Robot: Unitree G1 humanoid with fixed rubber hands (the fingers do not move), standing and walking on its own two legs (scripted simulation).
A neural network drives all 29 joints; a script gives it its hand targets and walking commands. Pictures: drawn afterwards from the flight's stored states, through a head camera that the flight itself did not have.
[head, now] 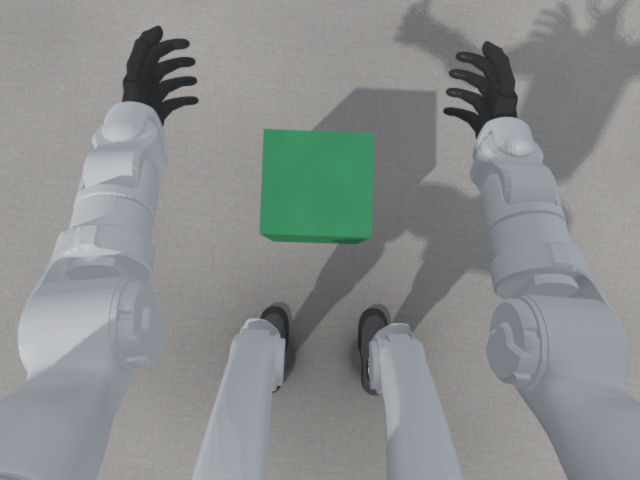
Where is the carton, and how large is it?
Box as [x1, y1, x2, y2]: [259, 129, 373, 243]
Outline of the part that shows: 264,129 259,233 271,240 277,241 357,243 370,237 373,133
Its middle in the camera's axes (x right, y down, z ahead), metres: -0.01 -0.10 +0.85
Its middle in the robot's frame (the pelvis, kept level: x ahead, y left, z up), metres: +0.50 +0.02 -0.51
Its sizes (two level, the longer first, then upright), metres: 0.210 0.200 0.250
